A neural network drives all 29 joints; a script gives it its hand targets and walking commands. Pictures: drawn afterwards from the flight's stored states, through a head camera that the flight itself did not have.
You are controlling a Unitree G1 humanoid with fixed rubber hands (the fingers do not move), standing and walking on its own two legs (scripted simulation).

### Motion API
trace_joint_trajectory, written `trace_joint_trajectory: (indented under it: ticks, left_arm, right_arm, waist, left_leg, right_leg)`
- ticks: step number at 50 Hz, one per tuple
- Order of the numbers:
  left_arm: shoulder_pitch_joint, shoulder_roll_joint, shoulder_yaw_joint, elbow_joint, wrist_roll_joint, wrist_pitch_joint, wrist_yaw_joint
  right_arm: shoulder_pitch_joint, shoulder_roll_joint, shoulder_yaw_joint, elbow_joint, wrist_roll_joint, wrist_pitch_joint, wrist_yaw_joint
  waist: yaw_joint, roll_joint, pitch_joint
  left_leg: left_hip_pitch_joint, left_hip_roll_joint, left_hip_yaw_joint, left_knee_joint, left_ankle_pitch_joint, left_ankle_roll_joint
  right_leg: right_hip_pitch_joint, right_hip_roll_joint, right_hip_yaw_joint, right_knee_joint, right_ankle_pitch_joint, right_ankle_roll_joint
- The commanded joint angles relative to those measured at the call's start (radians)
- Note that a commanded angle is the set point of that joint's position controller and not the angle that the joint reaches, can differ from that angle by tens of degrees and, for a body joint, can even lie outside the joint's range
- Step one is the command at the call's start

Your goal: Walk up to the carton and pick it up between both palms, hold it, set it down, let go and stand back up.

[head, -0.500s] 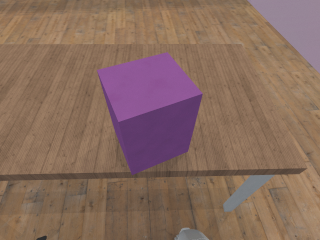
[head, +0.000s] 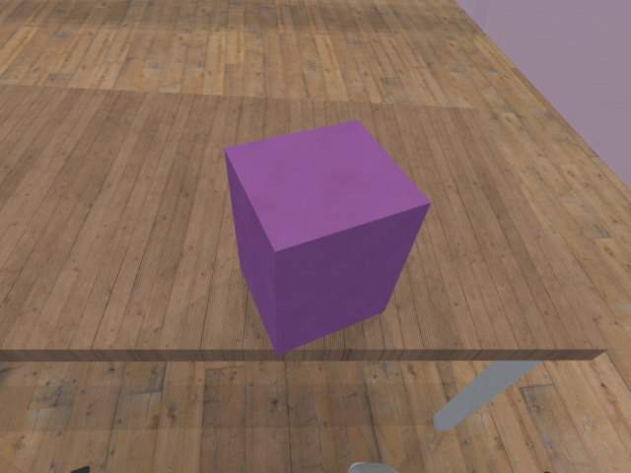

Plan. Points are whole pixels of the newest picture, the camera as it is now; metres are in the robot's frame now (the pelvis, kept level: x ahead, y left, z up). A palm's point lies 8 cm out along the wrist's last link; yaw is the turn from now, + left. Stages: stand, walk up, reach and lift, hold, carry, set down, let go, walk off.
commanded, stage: walk up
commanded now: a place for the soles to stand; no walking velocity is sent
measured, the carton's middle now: (315, 241) +0.42 -0.02 +0.04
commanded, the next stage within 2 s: reach and lift in 0.94 s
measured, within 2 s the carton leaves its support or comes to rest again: neither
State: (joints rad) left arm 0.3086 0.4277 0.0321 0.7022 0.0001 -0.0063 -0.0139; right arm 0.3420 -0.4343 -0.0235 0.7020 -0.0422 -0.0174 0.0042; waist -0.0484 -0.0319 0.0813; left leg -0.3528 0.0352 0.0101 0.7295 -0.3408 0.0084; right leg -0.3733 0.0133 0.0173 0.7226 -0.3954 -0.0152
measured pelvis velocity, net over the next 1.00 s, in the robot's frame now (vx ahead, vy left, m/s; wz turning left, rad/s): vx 0.01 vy -0.01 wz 0.00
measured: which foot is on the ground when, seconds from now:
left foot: down 0.00-1.00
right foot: down 0.00-1.00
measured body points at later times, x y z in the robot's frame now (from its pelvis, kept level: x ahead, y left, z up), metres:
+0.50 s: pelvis +0.01 -0.01 +0.00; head +0.03 -0.02 +0.45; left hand +0.13 +0.30 -0.09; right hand +0.09 -0.33 -0.10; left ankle +0.03 +0.12 -0.72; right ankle +0.05 -0.13 -0.72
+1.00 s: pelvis +0.01 -0.01 +0.00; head +0.03 +0.00 +0.45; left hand +0.14 +0.30 -0.10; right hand +0.09 -0.34 -0.09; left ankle +0.03 +0.12 -0.72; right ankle +0.05 -0.13 -0.72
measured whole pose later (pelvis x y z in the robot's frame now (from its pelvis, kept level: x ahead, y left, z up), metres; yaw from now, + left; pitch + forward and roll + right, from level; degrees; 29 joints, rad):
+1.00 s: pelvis +0.01 -0.01 +0.00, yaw +0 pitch -2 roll +0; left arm 0.26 0.43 0.03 0.70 0.00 0.00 -0.01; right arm 0.29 -0.43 -0.01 0.70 -0.04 -0.02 0.01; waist -0.05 -0.02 0.07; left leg -0.35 0.03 0.01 0.73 -0.35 0.00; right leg -0.37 0.01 0.02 0.72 -0.32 -0.01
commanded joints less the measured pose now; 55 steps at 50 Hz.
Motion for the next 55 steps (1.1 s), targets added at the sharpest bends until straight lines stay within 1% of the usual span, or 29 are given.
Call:
trace_joint_trajectory:
  ticks: [1, 3, 5, 6, 8, 9, 10, 14, 17, 19, 23, 24, 25, 27, 29, 31, 37, 47, 48, 49, 50, 51, 52, 53, 54, 55]
  left_arm:
    - [-0.013, 0.171, 0.056, 0.017, 0.004, -0.032, 0.019]
    - [-0.019, 0.179, 0.054, 0.021, 0.01, -0.036, 0.021]
    - [-0.04, 0.185, 0.051, 0.02, 0.01, -0.039, 0.019]
    - [-0.051, 0.19, 0.05, 0.017, 0.011, -0.041, 0.019]
    - [-0.077, 0.203, 0.049, 0.013, 0.016, -0.045, 0.017]
    - [-0.1, 0.211, 0.05, 0.011, 0.016, -0.046, 0.015]
    - [-0.114, 0.208, 0.049, 0.008, 0.015, -0.047, 0.013]
    - [-0.116, 0.193, 0.042, 0.003, 0.008, -0.051, 0.013]
    - [-0.117, 0.194, 0.041, -0.002, 0.006, -0.051, 0.015]
    - [-0.121, 0.193, 0.041, -0.004, 0.005, -0.051, 0.016]
    - [-0.123, 0.193, 0.042, -0.006, 0.004, -0.049, 0.017]
    - [-0.141, 0.192, 0.047, -0.018, 0.012, -0.033, 0.011]
    - [-0.138, 0.186, 0.049, -0.02, 0.009, -0.027, 0.009]
    - [-0.128, 0.182, 0.05, -0.023, 0.007, -0.022, 0.007]
    - [-0.127, 0.181, 0.052, -0.023, 0.008, -0.018, 0.005]
    - [-0.13, 0.182, 0.053, -0.023, 0.009, -0.017, 0.003]
    - [-0.135, 0.184, 0.054, -0.024, 0.01, -0.017, 0.0]
    - [-0.138, 0.186, 0.056, -0.026, 0.011, -0.016, -0.002]
    - [-0.449, 0.065, 0.053, -0.167, 0.061, 0.216, 0.043]
    - [-0.38, 0.016, 0.051, -0.167, 0.122, 0.287, 0.06]
    - [-0.353, -0.01, 0.068, -0.176, 0.154, 0.305, 0.064]
    - [-0.337, -0.021, 0.082, -0.202, 0.167, 0.314, 0.067]
    - [-0.326, -0.025, 0.088, -0.247, 0.154, 0.316, 0.067]
    - [-0.346, -0.019, 0.078, -0.293, 0.123, 0.319, 0.065]
    - [-0.35, -0.008, 0.081, -0.324, 0.113, 0.326, 0.065]
    - [-0.348, -0.003, 0.084, -0.34, 0.108, 0.326, 0.067]
  right_arm:
    - [-0.121, -0.191, -0.049, 0.0, 0.021, -0.021, -0.008]
    - [-0.129, -0.177, -0.046, 0.001, 0.025, -0.017, -0.006]
    - [-0.137, -0.177, -0.047, -0.001, 0.028, -0.014, -0.006]
    - [-0.136, -0.175, -0.048, 0.0, 0.028, -0.013, -0.005]
    - [-0.119, -0.175, -0.049, 0.008, 0.029, -0.01, -0.003]
    - [-0.1, -0.171, -0.048, 0.015, 0.027, -0.01, -0.003]
    - [-0.09, -0.172, -0.047, 0.02, 0.025, -0.012, -0.002]
    - [-0.102, -0.18, -0.047, 0.02, 0.026, -0.02, 0.0]
    - [-0.1, -0.18, -0.046, 0.022, 0.028, -0.021, -0.001]
    - [-0.099, -0.18, -0.045, 0.023, 0.027, -0.022, -0.002]
    - [-0.106, -0.184, -0.044, 0.022, 0.025, -0.021, -0.001]
    - [-0.1, -0.205, -0.048, 0.022, 0.034, -0.032, -0.01]
    - [-0.095, -0.212, -0.049, 0.023, 0.034, -0.034, -0.013]
    - [-0.098, -0.215, -0.05, 0.022, 0.032, -0.037, -0.016]
    - [-0.107, -0.215, -0.05, 0.02, 0.031, -0.037, -0.018]
    - [-0.112, -0.212, -0.049, 0.019, 0.031, -0.037, -0.018]
    - [-0.112, -0.207, -0.047, 0.014, 0.031, -0.038, -0.018]
    - [-0.108, -0.206, -0.048, 0.011, 0.031, -0.038, -0.018]
    - [-0.366, -0.085, -0.183, 0.224, -0.108, -0.216, 0.035]
    - [-0.268, -0.158, -0.189, 0.227, -0.125, -0.233, 0.056]
    - [-0.249, -0.194, -0.191, 0.204, -0.122, -0.234, 0.069]
    - [-0.235, -0.21, -0.197, 0.174, -0.116, -0.236, 0.077]
    - [-0.242, -0.209, -0.205, 0.159, -0.115, -0.243, 0.078]
    - [-0.26, -0.193, -0.21, 0.144, -0.112, -0.25, 0.075]
    - [-0.262, -0.191, -0.207, 0.124, -0.098, -0.249, 0.073]
    - [-0.253, -0.19, -0.207, 0.115, -0.091, -0.245, 0.07]
  waist:
    - [0.083, 0.214, -0.059]
    - [0.076, 0.168, -0.074]
    - [0.066, 0.13, -0.064]
    - [0.061, 0.103, -0.057]
    - [0.045, 0.049, -0.047]
    - [0.033, 0.026, -0.046]
    - [0.03, 0.015, -0.051]
    - [0.038, -0.015, -0.081]
    - [0.039, -0.032, -0.1]
    - [0.039, -0.027, -0.103]
    - [0.044, 0.003, -0.1]
    - [0.038, -0.045, -0.087]
    - [0.043, -0.028, -0.097]
    - [0.051, 0.0, -0.101]
    - [0.055, 0.014, -0.096]
    - [0.055, 0.021, -0.089]
    - [0.052, 0.026, -0.088]
    - [0.049, 0.008, -0.085]
    - [0.01, 0.199, -0.001]
    - [-0.008, 0.261, 0.048]
    - [-0.013, 0.272, 0.05]
    - [-0.012, 0.269, 0.035]
    - [-0.003, 0.23, 0.006]
    - [-0.001, 0.178, -0.025]
    - [0.002, 0.16, -0.06]
    - [-0.003, 0.13, -0.088]
  left_leg:
    - [-0.101, 0.13, -0.195, -0.258, -0.097, 0.098]
    - [-0.09, 0.116, -0.174, -0.234, -0.104, 0.089]
    - [-0.068, 0.095, -0.154, -0.216, -0.135, 0.081]
    - [-0.057, 0.083, -0.148, -0.201, -0.147, 0.078]
    - [-0.028, 0.059, -0.136, -0.168, -0.163, 0.074]
    - [-0.009, 0.048, -0.127, -0.162, -0.152, 0.07]
    - [0.008, 0.048, -0.127, -0.162, -0.132, 0.069]
    - [0.028, 0.061, -0.132, -0.167, -0.044, 0.07]
    - [0.036, 0.061, -0.124, -0.158, -0.002, 0.067]
    - [0.038, 0.063, -0.124, -0.157, 0.014, 0.067]
    - [0.024, 0.071, -0.133, -0.17, 0.011, 0.072]
    - [0.004, 0.074, -0.134, -0.165, 0.044, 0.074]
    - [0.0, 0.082, -0.136, -0.169, 0.046, 0.078]
    - [-0.015, 0.095, -0.153, -0.181, 0.028, 0.087]
    - [-0.029, 0.1, -0.16, -0.189, 0.005, 0.092]
    - [-0.036, 0.095, -0.154, -0.189, -0.016, 0.089]
    - [-0.027, 0.088, -0.146, -0.188, -0.031, 0.086]
    - [-0.024, 0.08, -0.138, -0.177, -0.034, 0.086]
    - [-0.271, 0.036, 0.008, -0.203, -0.308, 0.025]
    - [-0.473, 0.089, 0.014, -0.286, -0.42, 0.067]
    - [-0.608, 0.123, 0.015, -0.34, -0.463, 0.095]
    - [-0.658, 0.14, 0.023, -0.366, -0.457, 0.108]
    - [-0.606, 0.131, 0.028, -0.351, -0.387, 0.102]
    - [-0.521, 0.114, 0.035, -0.329, -0.337, 0.091]
    - [-0.474, 0.109, 0.046, -0.325, -0.3, 0.088]
    - [-0.425, 0.102, 0.049, -0.321, -0.265, 0.083]
  right_leg:
    - [0.126, -0.024, 0.025, -0.1, 0.061, -0.051]
    - [0.126, -0.044, 0.064, -0.114, 0.095, -0.06]
    - [0.081, -0.061, 0.1, -0.134, 0.098, -0.068]
    - [0.052, -0.076, 0.131, -0.156, 0.078, -0.073]
    - [-0.012, -0.111, 0.201, -0.211, -0.004, -0.084]
    - [-0.031, -0.124, 0.217, -0.228, -0.031, -0.087]
    - [-0.042, -0.129, 0.223, -0.235, -0.036, -0.086]
    - [-0.018, -0.116, 0.191, -0.213, 0.053, -0.075]
    - [0.001, -0.122, 0.185, -0.196, 0.111, -0.077]
    - [0.002, -0.124, 0.181, -0.187, 0.126, -0.078]
    - [0.008, -0.116, 0.169, -0.176, 0.12, -0.075]
    - [0.006, -0.096, 0.148, -0.142, 0.18, -0.083]
    - [0.014, -0.094, 0.14, -0.123, 0.198, -0.084]
    - [0.022, -0.087, 0.129, -0.102, 0.182, -0.082]
    - [0.027, -0.084, 0.129, -0.103, 0.157, -0.082]
    - [0.024, -0.087, 0.138, -0.115, 0.141, -0.083]
    - [0.014, -0.089, 0.147, -0.13, 0.132, -0.082]
    - [0.01, -0.093, 0.155, -0.141, 0.125, -0.084]
    - [0.135, 0.038, -0.122, 0.044, -0.068, -0.035]
    - [0.33, 0.08, -0.163, 0.158, 0.039, -0.013]
    - [0.482, 0.098, -0.181, 0.2, 0.111, 0.002]
    - [0.564, 0.103, -0.18, 0.205, 0.156, 0.006]
    - [0.558, 0.088, -0.165, 0.168, 0.187, 0.001]
    - [0.513, 0.076, -0.152, 0.12, 0.19, -0.004]
    - [0.504, 0.071, -0.144, 0.095, 0.196, 0.001]
    - [0.488, 0.065, -0.136, 0.068, 0.207, 0.005]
